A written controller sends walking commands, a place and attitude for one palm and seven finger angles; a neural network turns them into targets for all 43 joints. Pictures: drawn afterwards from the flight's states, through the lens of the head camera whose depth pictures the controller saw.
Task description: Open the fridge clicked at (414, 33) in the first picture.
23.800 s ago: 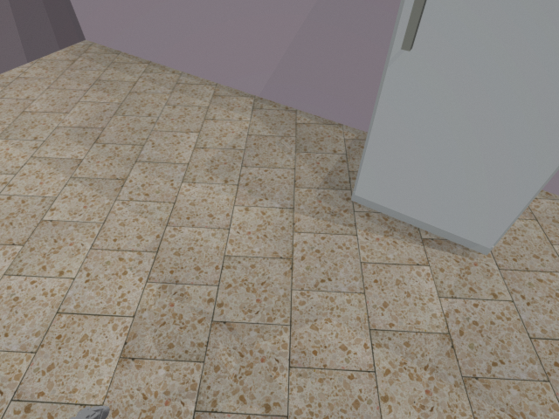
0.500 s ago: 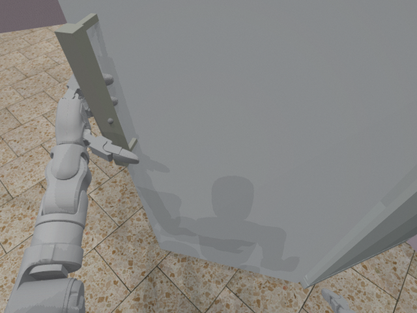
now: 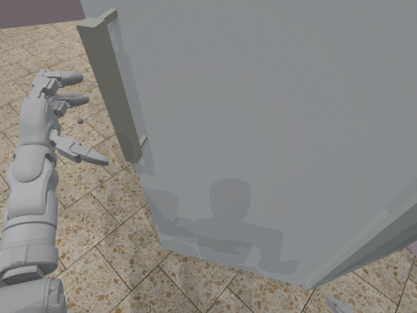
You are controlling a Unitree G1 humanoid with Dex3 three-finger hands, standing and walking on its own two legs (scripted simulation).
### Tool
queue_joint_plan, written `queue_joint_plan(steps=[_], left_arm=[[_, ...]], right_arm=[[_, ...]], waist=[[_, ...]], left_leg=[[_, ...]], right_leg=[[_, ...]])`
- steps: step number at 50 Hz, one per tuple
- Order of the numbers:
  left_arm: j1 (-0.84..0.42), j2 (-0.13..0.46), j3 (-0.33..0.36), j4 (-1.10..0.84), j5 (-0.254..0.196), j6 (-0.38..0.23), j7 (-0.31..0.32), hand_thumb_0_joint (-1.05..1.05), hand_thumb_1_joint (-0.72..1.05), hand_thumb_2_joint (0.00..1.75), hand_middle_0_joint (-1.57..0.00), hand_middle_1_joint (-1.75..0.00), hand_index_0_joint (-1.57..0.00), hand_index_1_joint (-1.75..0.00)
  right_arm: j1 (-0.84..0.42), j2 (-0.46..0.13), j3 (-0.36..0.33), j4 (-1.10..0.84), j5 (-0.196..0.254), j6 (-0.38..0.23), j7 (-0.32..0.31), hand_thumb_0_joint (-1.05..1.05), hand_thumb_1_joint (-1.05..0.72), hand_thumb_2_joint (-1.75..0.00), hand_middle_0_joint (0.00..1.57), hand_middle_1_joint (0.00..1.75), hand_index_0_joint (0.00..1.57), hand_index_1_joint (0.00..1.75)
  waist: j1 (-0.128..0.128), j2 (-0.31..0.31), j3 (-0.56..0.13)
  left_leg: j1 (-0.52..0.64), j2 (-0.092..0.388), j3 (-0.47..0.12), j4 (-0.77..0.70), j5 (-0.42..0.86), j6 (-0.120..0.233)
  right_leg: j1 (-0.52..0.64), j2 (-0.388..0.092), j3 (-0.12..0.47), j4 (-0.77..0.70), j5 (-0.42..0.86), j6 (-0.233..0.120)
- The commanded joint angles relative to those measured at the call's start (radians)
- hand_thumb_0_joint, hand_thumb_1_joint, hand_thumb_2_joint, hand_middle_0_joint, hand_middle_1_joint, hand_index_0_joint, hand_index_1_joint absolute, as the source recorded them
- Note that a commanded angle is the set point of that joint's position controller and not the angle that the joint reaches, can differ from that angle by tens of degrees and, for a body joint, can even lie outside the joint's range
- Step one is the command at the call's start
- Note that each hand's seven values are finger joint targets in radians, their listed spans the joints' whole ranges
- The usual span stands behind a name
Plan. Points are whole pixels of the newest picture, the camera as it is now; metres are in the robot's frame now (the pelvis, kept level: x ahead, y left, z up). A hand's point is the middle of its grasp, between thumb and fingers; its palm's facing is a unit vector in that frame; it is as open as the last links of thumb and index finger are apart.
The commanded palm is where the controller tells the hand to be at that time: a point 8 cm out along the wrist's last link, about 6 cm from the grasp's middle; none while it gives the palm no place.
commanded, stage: slip the hand off the handle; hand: left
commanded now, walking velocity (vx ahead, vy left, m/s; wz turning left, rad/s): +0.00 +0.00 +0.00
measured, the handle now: (124, 98) +0.44 +0.19 +0.19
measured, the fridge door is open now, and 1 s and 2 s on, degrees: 55 55 55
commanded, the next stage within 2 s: draw the hand back to the body in 0.76 s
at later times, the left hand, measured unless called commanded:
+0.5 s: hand (69, 153) +0.31 +0.24 +0.18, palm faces +0.23 -0.96 -0.18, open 14.7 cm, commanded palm +0.27 +0.28 +0.18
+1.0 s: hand (60, 183) +0.25 +0.23 +0.18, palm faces +0.24 -0.97 -0.02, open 14.7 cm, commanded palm +0.21 +0.27 +0.18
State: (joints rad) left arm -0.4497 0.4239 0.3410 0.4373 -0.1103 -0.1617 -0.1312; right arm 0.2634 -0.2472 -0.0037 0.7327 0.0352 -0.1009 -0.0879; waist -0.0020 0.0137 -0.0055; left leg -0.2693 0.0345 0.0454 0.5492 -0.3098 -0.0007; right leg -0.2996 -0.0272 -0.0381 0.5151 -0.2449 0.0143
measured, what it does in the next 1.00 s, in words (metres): stands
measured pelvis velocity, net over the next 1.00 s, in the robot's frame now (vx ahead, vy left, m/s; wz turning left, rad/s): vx -0.02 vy -0.02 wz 0.04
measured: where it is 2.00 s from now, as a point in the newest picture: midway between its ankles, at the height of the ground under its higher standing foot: outside the picture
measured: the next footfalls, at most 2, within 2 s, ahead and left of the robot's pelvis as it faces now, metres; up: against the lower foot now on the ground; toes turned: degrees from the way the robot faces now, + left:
none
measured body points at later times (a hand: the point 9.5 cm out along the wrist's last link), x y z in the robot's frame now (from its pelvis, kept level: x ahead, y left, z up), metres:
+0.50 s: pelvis -0.01 +0.00 +0.00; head -0.02 -0.01 +0.45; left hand +0.29 +0.29 +0.19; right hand +0.15 -0.24 -0.10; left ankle -0.01 +0.12 -0.73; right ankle +0.01 -0.13 -0.73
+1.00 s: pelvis -0.02 -0.02 +0.00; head -0.04 -0.04 +0.45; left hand +0.24 +0.28 +0.18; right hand +0.19 -0.24 -0.08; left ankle -0.02 +0.12 -0.73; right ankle +0.01 -0.13 -0.73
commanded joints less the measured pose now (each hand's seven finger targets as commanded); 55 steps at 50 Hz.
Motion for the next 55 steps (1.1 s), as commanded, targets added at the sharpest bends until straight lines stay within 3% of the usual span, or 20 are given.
queue_joint_plan(steps=[1, 3, 7, 10, 12, 15, 17, 20, 27, 33, 35, 38, 44, 45, 46, 47, 49, 50, 51, 55], left_arm=[[-0.444, 0.281, 0.075, -0.190, -0.007, -0.079, -0.011, 0.00, -0.55, 0.20, -0.25, -1.15, -0.25, -1.15], [-0.444, 0.305, 0.097, -0.168, -0.013, -0.091, -0.020, 0.00, -0.55, 0.20, -0.25, -1.15, -0.25, -1.15], [-0.315, 0.202, 0.027, -0.277, -0.031, -0.106, -0.041, 0.00, -0.55, 0.20, -0.25, -1.15, -0.25, -1.15], [-0.190, 0.234, 0.082, -0.277, -0.046, -0.077, -0.032, 0.00, -0.55, 0.20, -0.25, -1.15, -0.25, -1.15], [-0.183, 0.200, 0.069, -0.350, -0.056, -0.060, -0.023, 0.00, -0.55, 0.20, -0.25, -1.15, -0.25, -1.15], [-0.174, 0.241, 0.112, -0.415, -0.051, -0.047, 0.006, 0.00, -0.55, 0.20, -0.25, -1.15, -0.25, -1.15], [-0.158, 0.201, 0.078, -0.485, -0.042, -0.052, 0.019, 0.00, -0.55, 0.20, -0.25, -1.15, -0.25, -1.15], [-0.109, 0.155, 0.032, -0.538, -0.034, -0.058, 0.023, 0.00, -0.55, 0.20, -0.25, -1.15, -0.25, -1.15], [-0.020, 0.130, 0.026, -0.571, -0.062, -0.009, 0.003, 0.00, -0.55, 0.20, -0.25, -1.15, -0.25, -1.15], [0.110, 0.105, 0.028, -0.669, -0.082, -0.002, -0.011, 0.00, -0.55, 0.20, -0.25, -1.15, -0.25, -1.15], [0.177, 0.130, 0.067, -0.674, -0.089, 0.002, -0.009, 0.00, -0.55, 0.20, -0.25, -1.15, -0.25, -1.15], [0.156, 0.089, 0.022, -0.741, -0.094, 0.002, -0.014, 0.00, -0.55, 0.20, -0.25, -1.15, -0.25, -1.15], [0.088, 0.116, 0.026, -0.708, -0.079, -0.011, 0.003, 0.00, -0.55, 0.20, -0.25, -1.15, -0.25, -1.15], [0.124, 0.105, 0.080, -0.605, -0.214, 0.158, -0.011, 0.00, -0.55, 0.20, -0.25, -1.15, -0.25, -1.15], [0.045, 0.085, 0.033, -0.710, -0.227, 0.239, -0.025, 0.00, -0.55, 0.20, -0.25, -1.15, -0.25, -1.15], [0.026, 0.146, 0.090, -0.712, -0.231, 0.316, -0.022, 0.00, -0.55, 0.20, -0.25, -1.15, -0.25, -1.15], [0.029, 0.154, 0.089, -0.734, -0.210, 0.443, -0.018, 0.00, -0.55, 0.20, -0.25, -1.15, -0.25, -1.15], [0.062, 0.158, 0.097, -0.762, -0.190, 0.463, -0.007, 0.00, -0.55, 0.20, -0.25, -1.15, -0.25, -1.15], [0.102, 0.115, 0.068, -0.788, -0.183, 0.464, -0.001, 0.00, -0.55, 0.20, -0.25, -1.15, -0.25, -1.15], [0.230, 0.105, 0.113, -0.823, -0.212, 0.420, -0.002, 0.00, -0.55, 0.20, -0.25, -1.15, -0.25, -1.15]], right_arm=[[-0.022, -0.145, -0.045, -0.122, -0.003, -0.045, -0.011, 0.00, -0.90, -0.90, 0.20, 0.30, 0.20, 0.30], [-0.013, -0.148, -0.048, -0.119, -0.003, -0.050, -0.012, 0.00, -0.90, -0.90, 0.20, 0.30, 0.20, 0.30], [-0.025, -0.137, -0.052, -0.155, 0.002, -0.061, 0.003, 0.00, -0.90, -0.90, 0.20, 0.30, 0.20, 0.30], [-0.035, -0.149, -0.051, -0.160, 0.003, -0.059, 0.004, 0.00, -0.90, -0.90, 0.20, 0.30, 0.20, 0.30], [-0.057, -0.140, -0.048, -0.172, 0.006, -0.063, 0.004, 0.00, -0.90, -0.90, 0.20, 0.30, 0.20, 0.30], [-0.082, -0.140, -0.040, -0.173, 0.000, -0.065, -0.005, 0.00, -0.90, -0.90, 0.20, 0.30, 0.20, 0.30], [-0.104, -0.126, -0.035, -0.181, -0.002, -0.075, -0.005, 0.00, -0.90, -0.90, 0.20, 0.30, 0.20, 0.30], [-0.121, -0.122, -0.030, -0.180, -0.004, -0.089, -0.007, 0.00, -0.90, -0.90, 0.20, 0.30, 0.20, 0.30], [-0.177, -0.116, -0.011, -0.180, 0.003, -0.102, -0.021, 0.00, -0.90, -0.90, 0.20, 0.30, 0.20, 0.30], [-0.204, -0.108, -0.004, -0.195, -0.002, -0.115, -0.018, 0.00, -0.90, -0.90, 0.20, 0.30, 0.20, 0.30], [-0.206, -0.111, -0.005, -0.192, -0.004, -0.117, -0.019, 0.00, -0.90, -0.90, 0.20, 0.30, 0.20, 0.30], [-0.222, -0.102, 0.003, -0.200, -0.001, -0.125, -0.020, 0.00, -0.90, -0.90, 0.20, 0.30, 0.20, 0.30], [-0.229, -0.107, 0.007, -0.173, -0.006, -0.139, -0.036, 0.00, -0.90, -0.90, 0.20, 0.30, 0.20, 0.30], [-0.277, -0.117, 0.004, -0.175, 0.031, -0.139, -0.052, 0.00, -0.90, -0.90, 0.20, 0.30, 0.20, 0.30], [-0.304, -0.112, 0.018, -0.186, 0.038, -0.142, -0.064, 0.00, -0.90, -0.90, 0.20, 0.30, 0.20, 0.30], [-0.315, -0.114, 0.019, -0.188, 0.042, -0.145, -0.075, 0.00, -0.90, -0.90, 0.20, 0.30, 0.20, 0.30], [-0.331, -0.115, 0.027, -0.194, 0.040, -0.144, -0.082, 0.00, -0.90, -0.90, 0.20, 0.30, 0.20, 0.30], [-0.331, -0.111, 0.029, -0.200, 0.035, -0.145, -0.078, 0.00, -0.90, -0.90, 0.20, 0.30, 0.20, 0.30], [-0.324, -0.104, 0.033, -0.205, 0.033, -0.147, -0.071, 0.00, -0.90, -0.90, 0.20, 0.30, 0.20, 0.30], [-0.305, -0.111, 0.022, -0.205, 0.025, -0.153, -0.054, 0.00, -0.90, -0.90, 0.20, 0.30, 0.20, 0.30]], waist=[[-0.019, 0.051, -0.253], [-0.014, 0.059, -0.257], [0.011, 0.098, -0.322], [0.025, 0.037, -0.267], [0.029, 0.034, -0.262], [0.033, 0.026, -0.238], [0.033, 0.071, -0.245], [0.027, 0.070, -0.230], [0.034, 0.036, -0.166], [0.052, 0.035, -0.170], [0.059, 0.007, -0.152], [0.047, 0.034, -0.120], [0.034, 0.019, -0.090], [0.083, 0.008, -0.153], [0.071, 0.016, -0.163], [0.083, 0.034, -0.168], [0.088, 0.043, -0.169], [0.091, 0.049, -0.176], [0.085, 0.041, -0.166], [0.091, -0.035, -0.167]], left_leg=[[0.043, -0.023, -0.024, -0.073, 0.270, 0.006], [0.044, -0.021, -0.028, -0.072, 0.251, 0.004], [0.097, -0.018, -0.037, -0.062, 0.347, -0.006], [0.057, -0.015, -0.039, -0.070, 0.325, -0.005], [0.058, -0.012, -0.038, -0.079, 0.315, -0.006], [0.050, -0.012, -0.038, -0.089, 0.272, -0.006], [0.067, -0.015, -0.034, -0.088, 0.270, -0.005], [0.088, -0.011, -0.035, -0.086, 0.275, -0.006], [0.076, -0.019, -0.033, -0.109, 0.172, 0.000], [0.093, -0.025, -0.024, -0.101, 0.205, 0.000], [0.083, -0.024, -0.019, -0.090, 0.205, 0.003], [0.081, -0.028, -0.021, -0.098, 0.170, 0.001], [0.075, -0.032, -0.026, -0.101, 0.089, 0.006], [0.073, -0.039, -0.036, -0.123, 0.066, 0.006], [0.105, -0.040, -0.032, -0.135, 0.086, 0.013], [0.107, -0.042, -0.034, -0.138, 0.103, 0.015], [0.123, -0.045, -0.033, -0.147, 0.152, 0.020], [0.132, -0.041, -0.032, -0.146, 0.188, 0.019], [0.137, -0.040, -0.031, -0.149, 0.217, 0.019], [0.148, -0.031, -0.025, -0.143, 0.243, 0.015]], right_leg=[[0.111, 0.037, 0.002, -0.033, 0.205, -0.036], [0.104, 0.041, 0.003, -0.034, 0.181, -0.039], [0.132, 0.047, -0.006, -0.013, 0.233, -0.044], [0.142, 0.045, -0.011, -0.012, 0.229, -0.040], [0.142, 0.043, -0.012, -0.015, 0.219, -0.037], [0.152, 0.042, -0.012, -0.022, 0.185, -0.037], [0.151, 0.043, -0.008, -0.024, 0.179, -0.039], [0.144, 0.045, -0.012, -0.030, 0.176, -0.039], [0.140, 0.034, -0.010, -0.062, 0.101, -0.035], [0.167, 0.030, -0.008, -0.058, 0.150, -0.033], [0.172, 0.027, -0.002, -0.058, 0.161, -0.030], [0.153, 0.027, -0.003, -0.069, 0.118, -0.028], [0.118, 0.022, 0.011, -0.101, 0.003, -0.023], [0.203, 0.010, 0.023, -0.131, -0.011, -0.032], [0.219, 0.003, 0.024, -0.147, 0.011, -0.021], [0.228, 0.003, 0.026, -0.152, 0.013, -0.022], [0.241, 0.005, 0.017, -0.155, 0.058, -0.021], [0.253, 0.007, 0.011, -0.145, 0.094, -0.024], [0.249, 0.010, 0.002, -0.137, 0.135, -0.022], [0.254, 0.021, -0.002, -0.132, 0.178, -0.018]])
